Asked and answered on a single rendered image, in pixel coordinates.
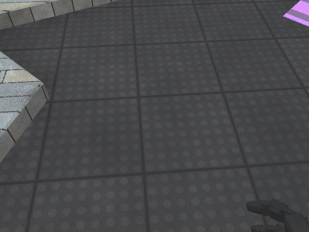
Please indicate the right robot hand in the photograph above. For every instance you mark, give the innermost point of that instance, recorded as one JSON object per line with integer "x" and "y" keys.
{"x": 293, "y": 222}

